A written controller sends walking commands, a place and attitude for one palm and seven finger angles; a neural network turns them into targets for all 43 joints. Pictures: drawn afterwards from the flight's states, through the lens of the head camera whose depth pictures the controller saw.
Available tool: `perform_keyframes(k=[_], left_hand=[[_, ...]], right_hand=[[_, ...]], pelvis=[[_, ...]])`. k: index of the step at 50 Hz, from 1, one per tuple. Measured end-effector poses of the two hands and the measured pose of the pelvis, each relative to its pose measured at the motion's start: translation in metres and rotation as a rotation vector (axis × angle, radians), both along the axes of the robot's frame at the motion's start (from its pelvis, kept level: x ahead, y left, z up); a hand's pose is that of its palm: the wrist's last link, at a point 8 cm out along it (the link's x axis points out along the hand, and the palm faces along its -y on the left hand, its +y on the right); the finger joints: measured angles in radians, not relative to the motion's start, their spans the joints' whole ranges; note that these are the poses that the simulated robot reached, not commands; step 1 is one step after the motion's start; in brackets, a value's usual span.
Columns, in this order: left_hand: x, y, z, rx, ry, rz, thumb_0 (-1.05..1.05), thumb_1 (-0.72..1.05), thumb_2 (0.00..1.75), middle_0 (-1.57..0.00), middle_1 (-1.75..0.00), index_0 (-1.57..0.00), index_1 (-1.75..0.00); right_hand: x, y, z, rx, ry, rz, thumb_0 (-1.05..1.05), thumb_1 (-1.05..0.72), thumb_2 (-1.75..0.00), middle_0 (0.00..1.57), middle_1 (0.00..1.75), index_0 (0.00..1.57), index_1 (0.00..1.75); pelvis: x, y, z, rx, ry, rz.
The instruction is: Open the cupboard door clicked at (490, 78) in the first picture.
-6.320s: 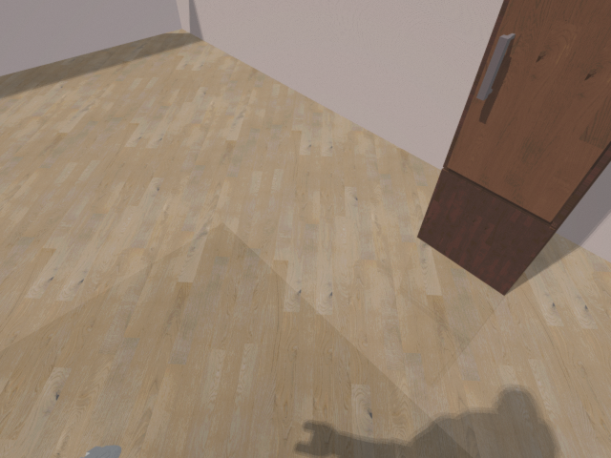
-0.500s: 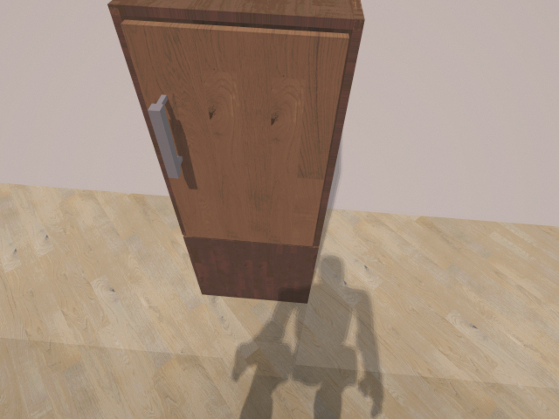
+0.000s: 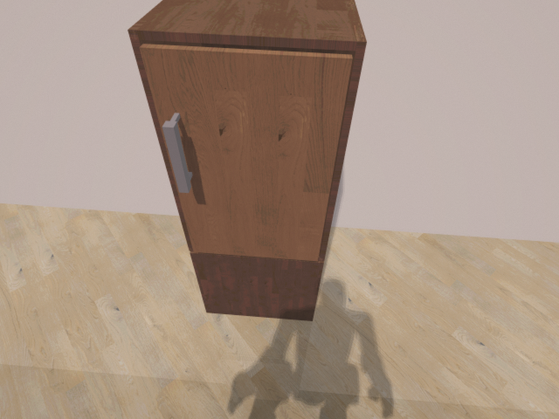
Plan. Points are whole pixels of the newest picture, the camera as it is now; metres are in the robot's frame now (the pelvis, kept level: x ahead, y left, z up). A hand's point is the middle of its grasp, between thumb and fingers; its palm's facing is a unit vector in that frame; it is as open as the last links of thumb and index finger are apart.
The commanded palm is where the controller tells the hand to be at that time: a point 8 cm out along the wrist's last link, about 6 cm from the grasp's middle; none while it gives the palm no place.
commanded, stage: look again from close up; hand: left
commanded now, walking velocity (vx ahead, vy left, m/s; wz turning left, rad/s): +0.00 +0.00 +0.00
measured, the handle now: (180, 154) +0.61 +0.25 +0.04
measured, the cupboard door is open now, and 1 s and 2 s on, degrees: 0 0 0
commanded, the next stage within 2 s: shuffle to correct the standing spot in 0.32 s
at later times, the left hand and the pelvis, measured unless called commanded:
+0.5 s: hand out of the picture +0.03 +0.24 -0.15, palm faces +0.01 -0.96 -0.29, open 7.4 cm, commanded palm none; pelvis -0.02 +0.02 +0.01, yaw +0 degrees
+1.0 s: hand out of the picture +0.05 +0.21 -0.18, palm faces -0.02 -0.99 -0.16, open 7.3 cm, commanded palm none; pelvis +0.05 +0.05 +0.00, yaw -2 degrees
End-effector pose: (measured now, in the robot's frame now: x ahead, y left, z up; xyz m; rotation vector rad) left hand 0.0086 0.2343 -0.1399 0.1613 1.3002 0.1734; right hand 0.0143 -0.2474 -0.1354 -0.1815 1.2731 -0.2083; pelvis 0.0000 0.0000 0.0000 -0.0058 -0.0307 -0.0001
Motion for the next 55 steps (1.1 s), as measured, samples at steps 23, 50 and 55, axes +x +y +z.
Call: perform_keyframes(k=[23, 50, 55], left_hand=[[0.02, 0.059, 0.023, 0.084, -0.102, -0.053, 0.0, 0.91, 0.89, -0.2, -0.3, -0.2, -0.3], [0.037, 0.024, -0.007, -0.06, 0.119, -0.035, 0.03, 0.94, 0.89, -0.2, -0.3, -0.2, -0.3], [0.074, 0.04, -0.012, -0.008, -0.013, 0.028, 0.03, 0.95, 0.89, -0.2, -0.3, -0.2, -0.3]], right_hand=[[0.019, 0.007, 0.016, -0.021, -0.08, 0.089, 0.0, -0.91, -0.9, 0.2, 0.3, 0.2, 0.3], [-0.086, 0.112, 0.0, 0.134, 0.328, -0.146, 0.0, -0.91, -0.9, 0.2, 0.3, 0.2, 0.29], [-0.06, 0.11, -0.016, 0.151, 0.366, -0.11, 0.0, -0.91, -0.9, 0.2, 0.3, 0.2, 0.3]], pelvis=[[-0.024, 0.023, 0.008, 0.01, -0.027, -0.004], [0.05, 0.048, 0.001, -0.007, -0.006, -0.035], [0.068, 0.047, -0.012, -0.025, -0.018, 0.011]])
